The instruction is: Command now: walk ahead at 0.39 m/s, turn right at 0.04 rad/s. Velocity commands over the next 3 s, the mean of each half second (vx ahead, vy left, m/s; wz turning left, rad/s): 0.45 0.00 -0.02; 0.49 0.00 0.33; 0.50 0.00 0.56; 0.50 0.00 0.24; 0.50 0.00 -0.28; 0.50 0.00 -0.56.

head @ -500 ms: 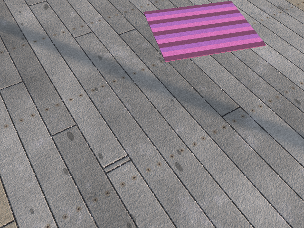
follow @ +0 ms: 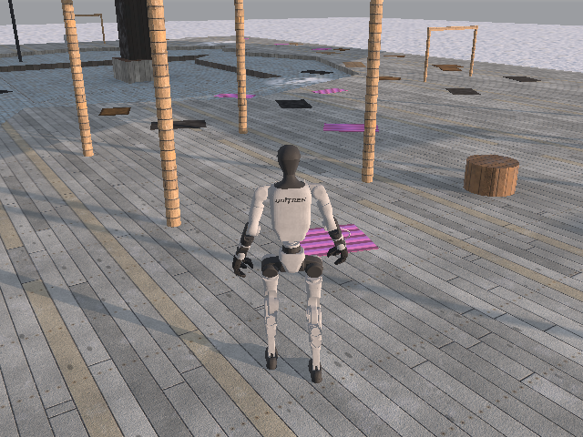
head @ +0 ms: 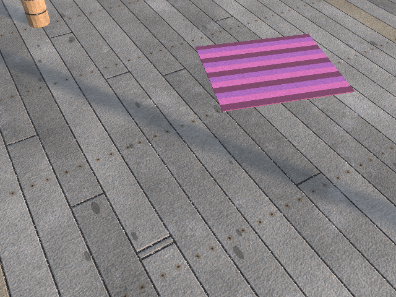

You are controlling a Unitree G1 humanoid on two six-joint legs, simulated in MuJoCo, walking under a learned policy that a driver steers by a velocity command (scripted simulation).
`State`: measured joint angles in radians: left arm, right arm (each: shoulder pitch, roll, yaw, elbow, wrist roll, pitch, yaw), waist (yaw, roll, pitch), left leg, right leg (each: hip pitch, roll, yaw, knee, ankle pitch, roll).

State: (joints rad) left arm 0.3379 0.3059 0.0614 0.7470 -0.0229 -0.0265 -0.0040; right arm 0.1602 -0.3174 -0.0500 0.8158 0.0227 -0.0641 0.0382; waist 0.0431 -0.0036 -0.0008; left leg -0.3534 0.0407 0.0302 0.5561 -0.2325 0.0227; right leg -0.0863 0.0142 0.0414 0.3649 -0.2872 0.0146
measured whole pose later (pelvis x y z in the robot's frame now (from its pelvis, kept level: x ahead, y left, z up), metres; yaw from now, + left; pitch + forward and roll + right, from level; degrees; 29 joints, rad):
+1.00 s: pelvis +0.52 +0.01 -0.01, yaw +13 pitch +1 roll -3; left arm 0.29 0.28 0.07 0.86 -0.01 -0.08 0.00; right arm 0.12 -0.26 -0.04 0.72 0.02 -0.03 0.05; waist 0.07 0.03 0.05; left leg -0.63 0.09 0.01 0.64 0.00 0.04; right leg 0.11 0.04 -0.25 0.22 -0.34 0.00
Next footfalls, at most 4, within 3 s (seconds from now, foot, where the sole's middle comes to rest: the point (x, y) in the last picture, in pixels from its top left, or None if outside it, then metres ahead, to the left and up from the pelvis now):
0.02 left None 0.09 0.12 -0.78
0.54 right None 0.44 -0.10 -0.78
1.08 left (163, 242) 0.71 0.17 -0.78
1.56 right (193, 174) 1.03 0.08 -0.78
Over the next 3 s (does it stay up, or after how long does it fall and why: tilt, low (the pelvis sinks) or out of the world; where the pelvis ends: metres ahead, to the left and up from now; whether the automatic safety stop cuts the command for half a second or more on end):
stays up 1.50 0.49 0.00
